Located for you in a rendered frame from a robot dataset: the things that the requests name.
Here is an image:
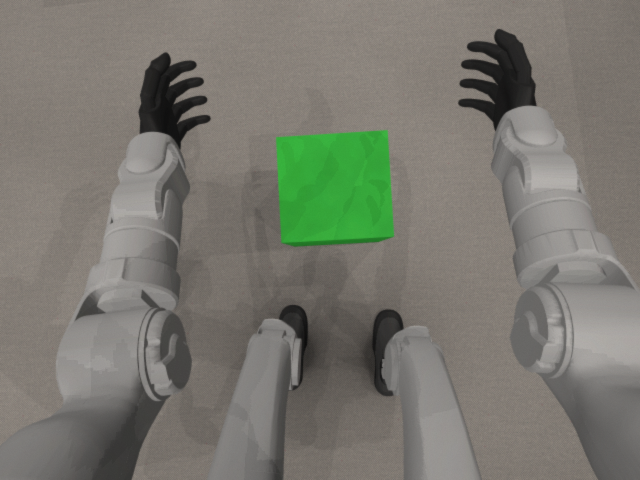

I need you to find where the robot left upper arm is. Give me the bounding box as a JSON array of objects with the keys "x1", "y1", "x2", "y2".
[{"x1": 0, "y1": 307, "x2": 192, "y2": 480}]

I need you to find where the robot left hand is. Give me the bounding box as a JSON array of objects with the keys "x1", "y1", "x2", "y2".
[{"x1": 138, "y1": 52, "x2": 211, "y2": 149}]

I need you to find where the robot right upper arm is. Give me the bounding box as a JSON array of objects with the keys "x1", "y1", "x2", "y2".
[{"x1": 510, "y1": 282, "x2": 640, "y2": 480}]

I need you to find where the robot left foot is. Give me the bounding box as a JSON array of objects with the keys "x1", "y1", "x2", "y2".
[{"x1": 279, "y1": 305, "x2": 308, "y2": 391}]

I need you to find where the robot right hand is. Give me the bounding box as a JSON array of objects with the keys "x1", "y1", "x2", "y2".
[{"x1": 458, "y1": 29, "x2": 537, "y2": 131}]

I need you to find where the carton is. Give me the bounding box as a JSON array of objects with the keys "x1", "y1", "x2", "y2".
[{"x1": 276, "y1": 130, "x2": 394, "y2": 247}]

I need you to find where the left robot shin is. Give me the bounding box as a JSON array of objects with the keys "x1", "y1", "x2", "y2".
[{"x1": 246, "y1": 319, "x2": 298, "y2": 354}]

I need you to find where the left robot forearm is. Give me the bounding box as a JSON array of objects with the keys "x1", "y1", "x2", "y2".
[{"x1": 56, "y1": 132, "x2": 190, "y2": 397}]

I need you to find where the right robot forearm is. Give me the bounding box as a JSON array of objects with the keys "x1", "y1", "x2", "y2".
[{"x1": 491, "y1": 106, "x2": 640, "y2": 293}]

